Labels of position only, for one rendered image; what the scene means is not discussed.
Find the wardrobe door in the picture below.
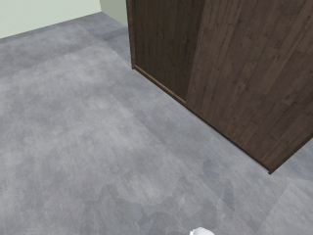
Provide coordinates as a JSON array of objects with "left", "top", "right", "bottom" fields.
[
  {"left": 131, "top": 0, "right": 205, "bottom": 101},
  {"left": 185, "top": 0, "right": 313, "bottom": 169}
]

